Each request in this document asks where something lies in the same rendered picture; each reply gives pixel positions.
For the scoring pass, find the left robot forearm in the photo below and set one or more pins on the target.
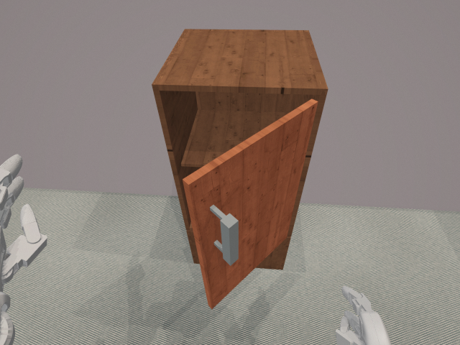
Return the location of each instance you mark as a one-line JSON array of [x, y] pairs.
[[7, 330]]

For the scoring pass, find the robot right hand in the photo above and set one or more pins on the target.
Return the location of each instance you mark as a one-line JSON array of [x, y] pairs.
[[369, 327]]

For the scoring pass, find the cupboard door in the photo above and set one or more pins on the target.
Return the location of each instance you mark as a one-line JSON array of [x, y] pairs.
[[257, 183]]

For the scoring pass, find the handle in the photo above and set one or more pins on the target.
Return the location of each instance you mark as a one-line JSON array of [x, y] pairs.
[[229, 236]]

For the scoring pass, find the robot left hand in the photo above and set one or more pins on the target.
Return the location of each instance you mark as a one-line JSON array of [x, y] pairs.
[[26, 247]]

